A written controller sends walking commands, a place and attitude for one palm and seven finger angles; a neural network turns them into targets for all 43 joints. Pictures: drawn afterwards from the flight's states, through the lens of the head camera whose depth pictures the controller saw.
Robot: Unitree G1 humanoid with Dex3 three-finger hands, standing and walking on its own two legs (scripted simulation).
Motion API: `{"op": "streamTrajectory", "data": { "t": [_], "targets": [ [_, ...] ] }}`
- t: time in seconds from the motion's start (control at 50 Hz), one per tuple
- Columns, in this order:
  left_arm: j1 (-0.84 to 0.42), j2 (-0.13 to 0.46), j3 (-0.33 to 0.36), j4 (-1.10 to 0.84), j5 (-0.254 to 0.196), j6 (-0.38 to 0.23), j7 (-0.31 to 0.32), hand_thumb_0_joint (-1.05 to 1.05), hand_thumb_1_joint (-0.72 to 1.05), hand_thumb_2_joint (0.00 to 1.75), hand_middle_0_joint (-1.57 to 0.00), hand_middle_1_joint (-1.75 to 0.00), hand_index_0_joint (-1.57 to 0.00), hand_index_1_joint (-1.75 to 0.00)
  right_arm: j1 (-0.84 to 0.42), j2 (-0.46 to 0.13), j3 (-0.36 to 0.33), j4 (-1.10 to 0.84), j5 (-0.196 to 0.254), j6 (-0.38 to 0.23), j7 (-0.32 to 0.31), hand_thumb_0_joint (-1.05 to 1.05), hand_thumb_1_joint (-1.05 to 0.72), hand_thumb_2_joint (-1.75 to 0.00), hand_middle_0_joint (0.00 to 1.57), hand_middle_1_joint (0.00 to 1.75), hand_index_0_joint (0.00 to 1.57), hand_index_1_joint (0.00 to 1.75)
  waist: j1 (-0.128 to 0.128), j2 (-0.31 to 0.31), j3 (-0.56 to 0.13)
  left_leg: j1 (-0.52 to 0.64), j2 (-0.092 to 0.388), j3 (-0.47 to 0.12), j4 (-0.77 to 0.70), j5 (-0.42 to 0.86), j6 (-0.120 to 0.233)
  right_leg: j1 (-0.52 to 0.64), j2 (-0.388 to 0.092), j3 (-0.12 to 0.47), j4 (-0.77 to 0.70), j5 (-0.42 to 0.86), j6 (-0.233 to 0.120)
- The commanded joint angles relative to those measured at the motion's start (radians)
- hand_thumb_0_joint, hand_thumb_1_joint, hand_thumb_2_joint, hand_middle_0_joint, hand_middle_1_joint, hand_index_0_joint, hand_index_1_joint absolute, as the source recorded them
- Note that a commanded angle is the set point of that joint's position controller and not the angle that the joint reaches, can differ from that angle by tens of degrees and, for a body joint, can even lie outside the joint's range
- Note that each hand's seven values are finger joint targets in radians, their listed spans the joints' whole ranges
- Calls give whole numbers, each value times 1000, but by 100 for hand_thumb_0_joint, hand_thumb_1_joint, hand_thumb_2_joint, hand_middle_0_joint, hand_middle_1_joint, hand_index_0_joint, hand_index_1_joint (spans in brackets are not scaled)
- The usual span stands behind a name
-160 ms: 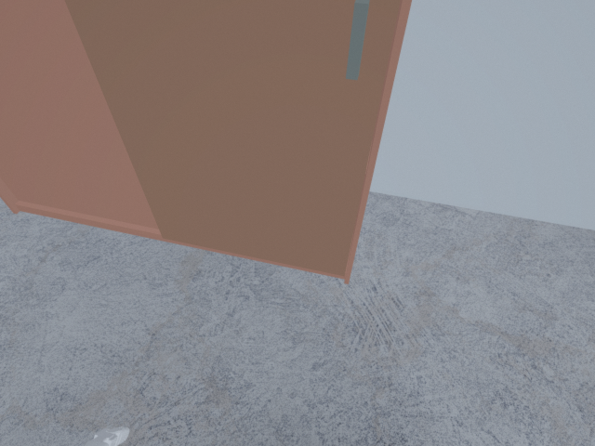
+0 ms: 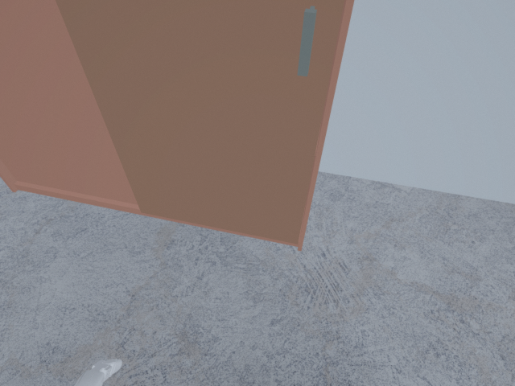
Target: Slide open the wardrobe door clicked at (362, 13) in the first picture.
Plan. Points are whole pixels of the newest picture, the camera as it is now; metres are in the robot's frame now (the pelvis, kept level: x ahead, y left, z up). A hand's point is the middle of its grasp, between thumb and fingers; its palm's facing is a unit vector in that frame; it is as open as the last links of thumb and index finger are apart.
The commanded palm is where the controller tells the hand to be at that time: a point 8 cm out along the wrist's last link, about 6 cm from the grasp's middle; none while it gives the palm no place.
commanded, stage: stand and wait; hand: right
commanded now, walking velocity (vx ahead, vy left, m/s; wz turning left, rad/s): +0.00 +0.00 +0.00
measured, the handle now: (307, 41) +0.84 -0.07 +0.18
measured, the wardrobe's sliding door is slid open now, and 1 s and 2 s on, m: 0.00 0.00 0.00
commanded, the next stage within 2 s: look at it before walking up in 0.70 s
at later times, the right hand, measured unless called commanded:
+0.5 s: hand out of the picture +0.05 -0.24 -0.15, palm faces -0.02 +0.94 -0.33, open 7.4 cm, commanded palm none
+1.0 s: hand out of the picture +0.06 -0.23 -0.15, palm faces -0.02 +0.94 -0.33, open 7.4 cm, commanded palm none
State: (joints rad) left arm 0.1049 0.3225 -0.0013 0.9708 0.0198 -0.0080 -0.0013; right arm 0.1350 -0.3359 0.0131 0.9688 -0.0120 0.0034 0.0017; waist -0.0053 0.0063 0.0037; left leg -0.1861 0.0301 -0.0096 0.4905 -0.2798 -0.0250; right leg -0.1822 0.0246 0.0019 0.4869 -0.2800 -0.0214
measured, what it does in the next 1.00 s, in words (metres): stands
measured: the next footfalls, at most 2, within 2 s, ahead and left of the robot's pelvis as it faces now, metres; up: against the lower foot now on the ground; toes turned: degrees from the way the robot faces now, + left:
none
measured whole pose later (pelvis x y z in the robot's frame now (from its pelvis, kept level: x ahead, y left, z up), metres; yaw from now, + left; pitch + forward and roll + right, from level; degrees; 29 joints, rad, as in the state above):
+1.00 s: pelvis -0.02 +0.01 +0.01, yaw +0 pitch -2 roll +0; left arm 0.14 0.33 0.00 1.11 0.01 -0.01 0.00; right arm 0.14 -0.33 0.00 1.08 -0.01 -0.01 0.00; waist 0.00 0.00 0.02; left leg -0.16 0.01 0.00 0.38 -0.20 -0.01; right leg -0.15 0.00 0.01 0.38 -0.19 0.00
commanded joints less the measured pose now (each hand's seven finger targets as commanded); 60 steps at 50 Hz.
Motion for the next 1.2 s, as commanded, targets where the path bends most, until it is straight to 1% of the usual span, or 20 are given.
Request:
{"op": "streamTrajectory", "data": {
  "t": [0.0, 0.02, 0.08, 0.16, 0.2, 0.22, 0.28, 0.48, 0.6, 0.64, 0.68, 0.74, 0.78, 0.82, 0.9, 0.96, 0.98, 1.04, 1.08, 1.18],
  "targets": [
    [-49, 209, 51, -54, -4, -28, 15, 0, 90, 90, -20, -30, -20, -30, -43, -201, -49, -58, -1, -22, -15, 0, -90, -90, 20, 30, 20, 30, 5, -11, -49, 22, 80, -63, -76, 216, 53, 14, -126, 91, -105, 256, -24],
    [-49, 210, 51, -54, -5, -27, 15, 0, 90, 90, -20, -30, -20, -30, -41, -203, -50, -58, -2, -24, -16, 0, -90, -90, 20, 30, 20, 30, 6, 4, -54, 23, 81, -66, -80, 220, 55, 20, -126, 92, -101, 257, -23],
    [-50, 206, 50, -39, -5, -28, 15, 0, 90, 90, -20, -30, -20, -30, -44, -199, -50, -47, -1, -24, -15, 0, -90, -90, 20, 30, 20, 30, 7, -7, -55, 31, 84, -69, -93, 210, 53, 19, -126, 92, -114, 239, -20],
    [-51, 205, 49, -22, -7, -29, 16, 0, 90, 90, -20, -30, -20, -30, -36, -199, -50, -31, 0, -26, -15, 0, -90, -90, 20, 30, 20, 30, 5, -11, -63, 42, 88, -71, -103, 227, 55, 32, -129, 93, -118, 252, -19],
    [-53, 206, 47, -11, -7, -29, 16, 0, 90, 90, -20, -30, -20, -30, -35, -199, -49, -20, 1, -26, -15, 0, -90, -90, 20, 30, 20, 30, 3, -19, -55, 40, 89, -73, -112, 217, 54, 33, -129, 93, -125, 238, -17],
    [-51, 206, 48, -9, -9, -27, 16, 0, 90, 90, -20, -30, -20, -30, -31, -200, -49, -18, 0, -27, -15, 0, -90, -90, 20, 30, 20, 30, 5, -5, -57, 37, 88, -76, -118, 215, 55, 37, -130, 94, -122, 234, -16],
    [-45, 207, 46, 7, -9, -26, 15, 0, 90, 90, -20, -30, -20, -30, -36, -200, -48, -3, 1, -26, -14, 0, -90, -90, 20, 30, 20, 30, 5, -8, -32, 32, 88, -82, -136, 172, 55, 21, -129, 98, -143, 187, -14],
    [-23, 214, 42, 50, -11, -27, 13, 0, 90, 90, -20, -30, -20, -30, -32, -203, -46, 31, 2, -27, -13, 0, -90, -90, 20, 30, 20, 30, 5, -2, -32, 38, 89, -90, -163, 124, 53, 20, -135, 105, -170, 148, -10],
    [-19, 215, 41, 64, -10, -25, 12, 0, 90, 90, -20, -30, -20, -30, -35, -203, -46, 41, 1, -25, -13, 0, -90, -90, 20, 30, 20, 30, 3, 3, 4, 16, 86, -98, -181, 68, 52, 0, -133, 111, -188, 103, -9],
    [-16, 214, 43, 66, -10, -24, 12, 0, 90, 90, -20, -30, -20, -30, -29, -203, -47, 42, 0, -26, -13, 0, -90, -90, 20, 30, 20, 30, 4, 7, -1, 9, 89, -99, -186, 55, 53, 7, -131, 109, -183, 102, -8],
    [-16, 214, 41, 70, -10, -26, 11, 0, 90, 90, -20, -30, -20, -30, -30, -203, -45, 45, 0, -26, -13, 0, -90, -90, 20, 30, 20, 30, 4, -2, -7, 12, 89, -101, -184, 71, 54, 11, -133, 109, -185, 114, -8],
    [-11, 214, 41, 72, -10, -27, 12, 0, 90, 90, -20, -30, -20, -30, -34, -204, -47, 44, 0, -28, -13, 0, -90, -90, 20, 30, 20, 30, 5, 5, -23, 27, 89, -98, -179, 95, 54, 14, -134, 110, -181, 136, -6],
    [-13, 216, 41, 73, -11, -30, 13, 0, 90, 90, -20, -30, -20, -30, -31, -201, -46, 46, 1, -28, -13, 0, -90, -90, 20, 30, 20, 30, 4, -12, -35, 34, 89, -93, -173, 121, 52, 25, -137, 110, -182, 156, -7],
    [-13, 216, 40, 73, -12, -28, 13, 0, 90, 90, -20, -30, -20, -30, -32, -204, -47, 46, 1, -30, -14, 0, -90, -90, 20, 30, 20, 30, 3, 2, -34, 40, 89, -94, -176, 139, 54, 24, -138, 111, -176, 169, -7],
    [-13, 214, 41, 76, -11, -29, 14, 0, 90, 90, -20, -30, -20, -30, -36, -201, -46, 48, 0, -29, -14, 0, -90, -90, 20, 30, 20, 30, 6, -9, -27, 37, 88, -91, -176, 142, 52, 27, -138, 109, -185, 170, -5],
    [-17, 213, 40, 75, -11, -27, 14, 0, 90, 90, -20, -30, -20, -30, -37, -201, -47, 50, -1, -27, -14, 0, -90, -90, 20, 30, 20, 30, 4, -7, -8, 29, 87, -91, -182, 123, 50, 18, -138, 111, -191, 150, -5],
    [-18, 214, 40, 76, -11, -28, 13, 0, 90, 90, -20, -30, -20, -30, -33, -199, -46, 49, -1, -27, -14, 0, -90, -90, 20, 30, 20, 30, 4, -14, -11, 29, 86, -93, -184, 124, 51, 21, -138, 111, -192, 151, -5],
    [-18, 214, 40, 75, -11, -28, 14, 0, 90, 90, -20, -30, -20, -30, -29, -201, -47, 49, 0, -31, -14, 0, -90, -90, 20, 30, 20, 30, 6, 7, -33, 35, 93, -94, -184, 161, 53, 43, -139, 103, -178, 185, -4],
    [-20, 216, 39, 75, -12, -27, 14, 0, 90, 90, -20, -30, -20, -30, -37, -203, -46, 50, 0, -30, -13, 0, -90, -90, 20, 30, 20, 30, 6, -1, -20, 34, 89, -92, -185, 159, 52, 37, -139, 105, -185, 182, -3],
    [-22, 216, 37, 76, -12, -29, 14, 0, 90, 90, -20, -30, -20, -30, -30, -204, -47, 51, 0, -31, -13, 0, -90, -90, 20, 30, 20, 30, 4, -7, -33, 49, 93, -92, -186, 174, 53, 42, -140, 105, -185, 193, -4]
  ]
}}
